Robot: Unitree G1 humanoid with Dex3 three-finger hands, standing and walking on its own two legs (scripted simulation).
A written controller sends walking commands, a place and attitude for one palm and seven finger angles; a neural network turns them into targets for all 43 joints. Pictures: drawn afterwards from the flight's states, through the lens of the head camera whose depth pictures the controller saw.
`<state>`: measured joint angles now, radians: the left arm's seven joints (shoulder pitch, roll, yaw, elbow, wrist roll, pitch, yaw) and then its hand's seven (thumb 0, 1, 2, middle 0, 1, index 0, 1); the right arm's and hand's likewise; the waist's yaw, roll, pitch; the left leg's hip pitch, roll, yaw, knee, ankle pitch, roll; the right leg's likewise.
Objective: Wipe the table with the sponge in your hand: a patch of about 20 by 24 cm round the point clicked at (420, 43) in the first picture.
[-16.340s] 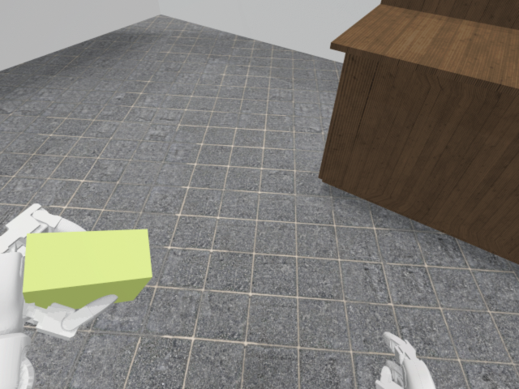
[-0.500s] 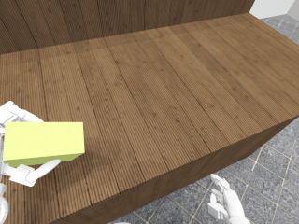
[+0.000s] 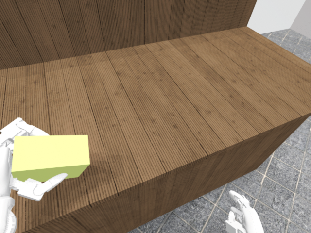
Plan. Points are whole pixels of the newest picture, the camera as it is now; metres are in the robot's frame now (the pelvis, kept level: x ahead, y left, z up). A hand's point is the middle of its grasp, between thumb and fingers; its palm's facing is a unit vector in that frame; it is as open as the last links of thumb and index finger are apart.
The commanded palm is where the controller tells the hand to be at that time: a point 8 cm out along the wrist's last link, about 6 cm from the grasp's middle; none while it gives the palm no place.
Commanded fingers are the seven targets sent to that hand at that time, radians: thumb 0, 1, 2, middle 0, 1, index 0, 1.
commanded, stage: come to a stop and stand still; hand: left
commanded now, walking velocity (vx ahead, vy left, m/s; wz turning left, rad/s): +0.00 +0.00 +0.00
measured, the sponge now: (62, 159) +0.23 +0.21 +0.13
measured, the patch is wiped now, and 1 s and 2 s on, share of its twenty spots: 0.00 0.00 0.00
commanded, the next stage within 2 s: look again from close up in 0.20 s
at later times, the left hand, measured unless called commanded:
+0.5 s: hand (45, 158) +0.22 +0.23 +0.15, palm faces +0.35 -0.85 -0.38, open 10.1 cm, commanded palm +0.17 +0.27 +0.17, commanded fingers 0.00 0.10 1.30 -1.20 -1.60 -1.20 -1.60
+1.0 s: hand (46, 163) +0.21 +0.22 +0.15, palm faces +0.30 -0.75 -0.59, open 10.1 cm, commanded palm +0.17 +0.26 +0.20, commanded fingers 0.00 0.10 1.30 -1.20 -1.60 -1.20 -1.60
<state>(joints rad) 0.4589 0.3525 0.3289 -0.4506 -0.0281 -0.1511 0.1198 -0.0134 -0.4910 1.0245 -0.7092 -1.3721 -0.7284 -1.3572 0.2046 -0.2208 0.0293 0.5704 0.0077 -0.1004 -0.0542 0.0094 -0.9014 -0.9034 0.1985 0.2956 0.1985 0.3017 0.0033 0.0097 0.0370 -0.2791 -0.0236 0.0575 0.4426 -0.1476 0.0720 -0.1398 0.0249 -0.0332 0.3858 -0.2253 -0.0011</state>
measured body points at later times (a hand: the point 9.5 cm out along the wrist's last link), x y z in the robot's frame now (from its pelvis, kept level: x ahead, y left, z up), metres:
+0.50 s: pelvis +0.00 -0.01 +0.00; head +0.01 +0.00 +0.45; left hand +0.19 +0.28 +0.17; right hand +0.18 -0.23 -0.07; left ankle +0.06 +0.06 -0.74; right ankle -0.01 -0.12 -0.74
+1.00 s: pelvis -0.01 -0.03 -0.01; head -0.02 -0.04 +0.44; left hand +0.18 +0.26 +0.19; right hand +0.23 -0.23 -0.07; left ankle +0.06 +0.06 -0.74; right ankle -0.01 -0.12 -0.74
